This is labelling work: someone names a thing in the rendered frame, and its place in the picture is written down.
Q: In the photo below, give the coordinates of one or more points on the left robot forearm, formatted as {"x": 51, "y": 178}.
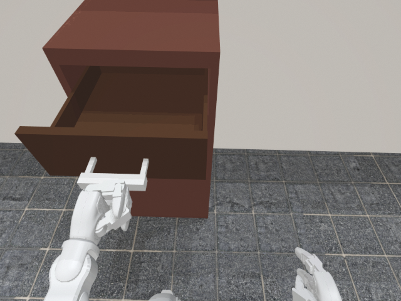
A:
{"x": 73, "y": 272}

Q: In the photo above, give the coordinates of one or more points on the handle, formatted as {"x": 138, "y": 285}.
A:
{"x": 135, "y": 182}

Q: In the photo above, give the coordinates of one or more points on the robot right hand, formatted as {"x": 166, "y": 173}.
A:
{"x": 320, "y": 287}

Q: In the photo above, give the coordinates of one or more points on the robot left hand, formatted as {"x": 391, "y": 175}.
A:
{"x": 110, "y": 199}

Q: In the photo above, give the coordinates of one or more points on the cabinet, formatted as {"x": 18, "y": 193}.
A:
{"x": 147, "y": 33}

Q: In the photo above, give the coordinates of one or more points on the drawer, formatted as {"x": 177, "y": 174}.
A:
{"x": 124, "y": 114}

